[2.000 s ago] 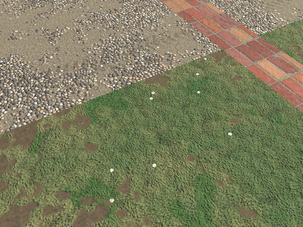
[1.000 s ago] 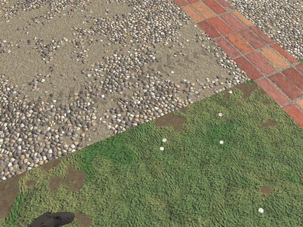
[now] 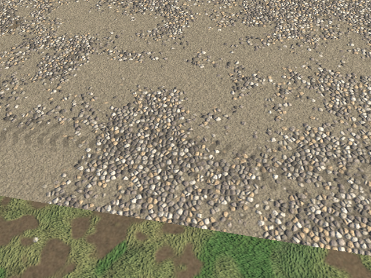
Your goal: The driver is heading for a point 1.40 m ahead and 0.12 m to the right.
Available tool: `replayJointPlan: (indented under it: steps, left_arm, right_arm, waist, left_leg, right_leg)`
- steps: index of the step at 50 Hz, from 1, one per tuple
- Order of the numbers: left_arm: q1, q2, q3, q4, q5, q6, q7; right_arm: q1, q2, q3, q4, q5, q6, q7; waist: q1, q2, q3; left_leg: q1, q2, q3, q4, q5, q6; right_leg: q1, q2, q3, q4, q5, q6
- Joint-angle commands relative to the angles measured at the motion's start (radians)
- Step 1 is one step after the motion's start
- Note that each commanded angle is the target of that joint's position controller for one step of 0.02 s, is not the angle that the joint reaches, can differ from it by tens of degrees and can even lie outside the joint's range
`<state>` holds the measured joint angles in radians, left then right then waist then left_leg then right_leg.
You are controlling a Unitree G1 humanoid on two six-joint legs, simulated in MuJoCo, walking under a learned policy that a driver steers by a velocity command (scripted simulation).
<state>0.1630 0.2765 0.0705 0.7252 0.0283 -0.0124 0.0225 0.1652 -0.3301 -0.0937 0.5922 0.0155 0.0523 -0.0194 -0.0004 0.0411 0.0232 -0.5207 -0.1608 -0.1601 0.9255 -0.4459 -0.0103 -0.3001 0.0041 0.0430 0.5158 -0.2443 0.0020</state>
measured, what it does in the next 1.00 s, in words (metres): steps on the spot: left foot, then right foot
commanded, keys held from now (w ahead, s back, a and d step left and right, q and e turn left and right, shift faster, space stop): q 0.06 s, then no key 0.94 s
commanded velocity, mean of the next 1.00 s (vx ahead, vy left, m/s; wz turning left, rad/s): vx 0.00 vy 0.00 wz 0.18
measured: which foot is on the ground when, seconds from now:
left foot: up 0.00-0.28, down 0.30-1.00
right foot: down 0.00-0.30, up 0.32-0.56, down 0.58-1.00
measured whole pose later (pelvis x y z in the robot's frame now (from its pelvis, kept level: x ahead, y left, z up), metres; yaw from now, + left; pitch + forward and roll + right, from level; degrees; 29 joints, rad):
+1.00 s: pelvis -0.01 +0.02 +0.00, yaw +8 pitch -2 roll +0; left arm 0.22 0.23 0.02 0.89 0.01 -0.01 0.03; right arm 0.19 -0.23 -0.04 0.88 -0.01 0.02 -0.03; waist 0.01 0.00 0.04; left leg -0.22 -0.02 -0.04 0.53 -0.28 0.01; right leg -0.19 -0.03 0.00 0.52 -0.29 0.03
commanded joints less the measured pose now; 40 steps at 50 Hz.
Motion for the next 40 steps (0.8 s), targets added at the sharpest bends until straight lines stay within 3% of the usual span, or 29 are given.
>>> replayJointPlan:
  steps: [1, 4, 7, 11, 13, 14, 15, 16, 17, 18, 21, 26, 28, 29, 30, 31, 32, 34, 40]
  left_arm:
    - [-0.096, 0.114, 0.026, -0.103, -0.02, -0.008, 0.016]
    - [-0.043, 0.124, 0.026, -0.093, -0.014, 0.009, 0.022]
    - [-0.012, 0.16, 0.037, -0.079, -0.016, 0.02, 0.019]
    - [-0.01, 0.191, 0.043, -0.064, -0.04, 0.022, 0.0]
    - [-0.026, 0.178, 0.033, -0.053, -0.057, 0.022, -0.003]
    - [0.024, 0.149, 0.023, -0.028, -0.059, 0.015, -0.005]
    - [0.06, 0.096, 0.004, -0.027, -0.025, 0.004, -0.013]
    - [0.07, 0.038, -0.02, -0.048, 0.01, -0.009, -0.022]
    - [-0.022, 0.096, -0.008, -0.061, -0.003, -0.006, -0.01]
    - [-0.046, 0.124, 0.002, -0.06, -0.02, -0.001, -0.007]
    - [-0.003, 0.126, 0.012, -0.024, -0.019, 0.021, 0.002]
    - [0.029, 0.071, -0.008, 0.005, -0.028, 0.019, -0.004]
    - [0.052, 0.071, -0.014, 0.018, -0.015, 0.014, -0.007]
    - [0.05, 0.108, -0.01, 0.012, -0.003, 0.013, -0.005]
    - [0.047, 0.17, 0.003, 0.013, -0.009, 0.014, -0.002]
    - [0.034, 0.159, 0.007, 0.029, -0.02, 0.013, -0.007]
    - [0.027, 0.119, -0.004, 0.025, -0.016, 0.008, -0.011]
    - [0.021, 0.093, -0.013, 0.036, -0.009, -0.003, -0.008]
    - [0.05, 0.088, -0.019, 0.067, -0.014, -0.012, 0.006]
  right_arm:
    - [0.075, -0.125, -0.051, -0.027, -0.002, 0.004, -0.003]
    - [0.003, -0.063, -0.025, -0.057, 0.012, 0.009, 0.002]
    - [-0.044, -0.029, -0.004, -0.08, 0.0, 0.003, 0.007]
    - [-0.027, -0.042, -0.001, -0.072, -0.001, 0.001, 0.016]
    - [0.04, -0.032, -0.002, -0.037, -0.004, -0.002, 0.02]
    - [0.05, -0.047, -0.003, -0.034, -0.008, -0.003, 0.018]
    - [0.069, -0.101, -0.01, -0.042, -0.014, -0.004, 0.009]
    - [0.003, -0.145, -0.008, -0.06, -0.033, -0.002, 0.002]
    - [0.011, -0.076, 0.006, -0.055, -0.05, -0.017, 0.009]
    - [-0.004, -0.05, 0.017, -0.039, -0.056, -0.031, 0.013]
    - [-0.059, -0.059, 0.02, -0.016, -0.035, -0.052, 0.008]
    - [-0.085, -0.019, 0.035, 0.019, -0.029, -0.044, 0.008]
    - [-0.073, -0.002, 0.041, 0.043, -0.02, -0.044, 0.012]
    - [-0.04, 0.006, 0.043, 0.058, -0.027, -0.05, 0.014]
    - [-0.006, -0.008, 0.038, 0.066, -0.037, -0.054, 0.02]
    - [-0.024, -0.009, 0.038, 0.07, -0.037, -0.052, 0.017]
    - [-0.057, -0.025, 0.034, 0.077, -0.034, -0.049, 0.013]
    - [-0.07, -0.006, 0.035, 0.083, -0.029, -0.038, 0.003]
    - [-0.04, 0.004, 0.032, 0.139, -0.026, -0.039, -0.002]
  waist:
    - [-0.032, -0.158, -0.068]
    - [0.014, -0.188, -0.055]
    - [0.042, -0.225, -0.093]
    - [0.044, -0.257, -0.103]
    - [-0.001, -0.235, -0.097]
    - [-0.002, -0.197, -0.099]
    - [0.02, -0.038, -0.163]
    - [0.067, 0.21, -0.155]
    - [-0.016, 0.173, -0.159]
    - [-0.011, 0.142, -0.122]
    - [0.007, 0.128, -0.082]
    - [0.015, 0.092, -0.089]
    - [0.036, 0.057, -0.085]
    - [0.017, 0.011, -0.082]
    - [-0.025, -0.077, -0.059]
    - [-0.017, -0.129, -0.038]
    - [0.006, -0.101, -0.014]
    - [0.005, -0.104, -0.01]
    - [0.013, -0.054, -0.022]
  left_leg:
    - [-0.13, 0.075, 0.021, 0.325, 0.005, -0.062]
    - [-0.136, 0.105, 0.094, 0.232, 0.058, -0.087]
    - [-0.041, 0.138, 0.119, 0.033, 0.017, -0.09]
    - [0.135, 0.139, 0.177, -0.223, 0.033, -0.058]
    - [0.28, 0.122, 0.205, -0.49, 0.231, -0.014]
    - [0.392, 0.136, 0.171, -0.597, 0.346, 0.016]
    - [0.557, 0.283, -0.012, -0.581, 0.592, 0.054]
    - [0.538, 0.454, -0.172, -0.532, 0.796, 0.188]
    - [0.446, 0.472, -0.193, -0.562, 0.67, 0.278]
    - [0.426, 0.436, -0.164, -0.577, 0.603, 0.267]
    - [0.383, 0.386, -0.099, -0.568, 0.634, 0.222]
    - [0.35, 0.341, -0.051, -0.538, 0.613, 0.213]
    - [0.314, 0.305, -0.038, -0.529, 0.471, 0.163]
    - [0.289, 0.27, -0.026, -0.518, 0.35, 0.118]
    - [0.263, 0.225, 0.005, -0.522, 0.255, 0.089]
    - [0.299, 0.185, 0.055, -0.516, 0.209, 0.06]
    - [0.312, 0.181, 0.062, -0.493, 0.198, 0.05]
    - [0.311, 0.188, 0.058, -0.485, 0.238, 0.055]
    - [0.306, 0.185, 0.065, -0.485, 0.282, 0.05]
  right_leg:
    - [0.149, -0.278, 0.205, -0.156, 0.389, -0.184]
    - [0.189, -0.235, 0.105, -0.17, 0.404, -0.196]
    - [0.233, -0.253, 0.084, -0.151, 0.431, -0.214]
    - [0.196, -0.278, 0.086, -0.13, 0.437, -0.221]
    - [0.149, -0.256, 0.064, -0.08, 0.407, -0.185]
    - [0.087, -0.232, 0.043, -0.053, 0.336, -0.127]
    - [-0.019, -0.164, -0.025, 0.07, 0.123, -0.035]
    - [-0.144, -0.079, -0.094, 0.142, -0.225, 0.049]
    - [-0.123, -0.085, -0.039, 0.213, -0.323, 0.074]
    - [-0.13, -0.088, -0.024, 0.261, -0.311, 0.077]
    - [-0.123, -0.09, 0.0, 0.316, -0.251, 0.094]
    - [0.012, -0.068, -0.034, 0.117, -0.121, 0.09]
    - [0.131, -0.065, -0.031, -0.091, 0.127, 0.068]
    - [0.178, -0.103, 0.015, -0.105, 0.259, 0.05]
    - [0.17, -0.121, 0.012, -0.067, 0.27, 0.019]
    - [0.082, -0.102, 0.006, -0.069, 0.109, -0.01]
    - [0.048, -0.091, 0.006, -0.091, 0.047, -0.009]
    - [0.044, -0.083, 0.001, -0.103, 0.055, 0.011]
    - [0.073, -0.071, -0.012, -0.086, 0.054, 0.017]
Next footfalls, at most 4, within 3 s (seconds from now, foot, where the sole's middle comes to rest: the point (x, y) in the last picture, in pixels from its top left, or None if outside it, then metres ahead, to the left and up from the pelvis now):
0.30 left None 0.02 0.14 -0.77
0.58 right None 0.04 -0.11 -0.77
2.38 left None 0.40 0.18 -0.77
2.94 right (208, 210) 0.73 -0.02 -0.77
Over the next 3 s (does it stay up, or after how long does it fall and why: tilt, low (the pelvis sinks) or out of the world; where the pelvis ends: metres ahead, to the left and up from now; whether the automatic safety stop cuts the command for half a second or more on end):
stays up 0.59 0.05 -0.01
